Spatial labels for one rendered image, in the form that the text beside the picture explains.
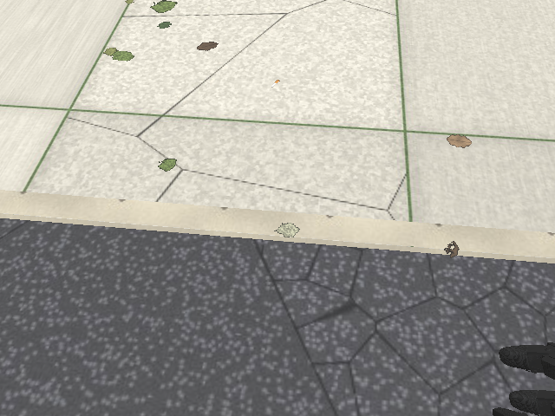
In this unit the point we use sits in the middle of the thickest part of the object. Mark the robot right hand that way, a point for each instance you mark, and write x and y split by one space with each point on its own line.
538 359

